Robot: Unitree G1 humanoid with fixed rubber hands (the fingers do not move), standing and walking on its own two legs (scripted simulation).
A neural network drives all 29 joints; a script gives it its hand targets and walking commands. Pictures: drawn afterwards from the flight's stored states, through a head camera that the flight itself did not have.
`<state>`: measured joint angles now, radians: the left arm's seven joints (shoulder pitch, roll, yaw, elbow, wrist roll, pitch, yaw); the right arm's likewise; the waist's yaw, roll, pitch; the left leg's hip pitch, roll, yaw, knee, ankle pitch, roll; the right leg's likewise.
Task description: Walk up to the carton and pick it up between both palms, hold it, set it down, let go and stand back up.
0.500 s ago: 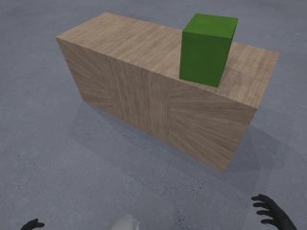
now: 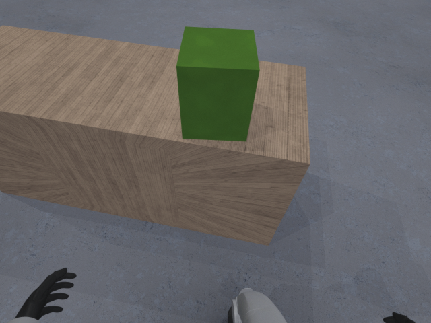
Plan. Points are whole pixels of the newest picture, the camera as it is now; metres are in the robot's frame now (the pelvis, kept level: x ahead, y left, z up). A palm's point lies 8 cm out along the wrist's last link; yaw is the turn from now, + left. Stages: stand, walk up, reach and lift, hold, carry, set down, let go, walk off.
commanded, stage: walk up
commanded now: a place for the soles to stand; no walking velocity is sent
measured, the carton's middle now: (216, 86) +0.73 -0.07 +0.00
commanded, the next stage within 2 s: none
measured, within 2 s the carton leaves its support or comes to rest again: neither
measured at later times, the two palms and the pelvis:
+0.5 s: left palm (0, 236) +0.32 +0.42 -0.06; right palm (324, 226) +0.29 -0.26 -0.05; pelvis +0.20 +0.08 -0.02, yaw -9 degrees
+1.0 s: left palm (67, 146) +0.56 +0.34 -0.06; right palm (314, 209) +0.33 -0.26 -0.06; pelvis +0.31 +0.08 -0.01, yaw -16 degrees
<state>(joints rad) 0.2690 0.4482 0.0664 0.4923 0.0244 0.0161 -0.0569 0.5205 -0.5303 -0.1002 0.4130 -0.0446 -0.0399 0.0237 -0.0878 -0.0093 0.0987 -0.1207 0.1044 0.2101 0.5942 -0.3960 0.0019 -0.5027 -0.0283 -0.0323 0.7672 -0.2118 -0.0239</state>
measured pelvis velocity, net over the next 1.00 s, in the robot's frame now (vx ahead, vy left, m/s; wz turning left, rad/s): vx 0.31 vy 0.08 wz -0.29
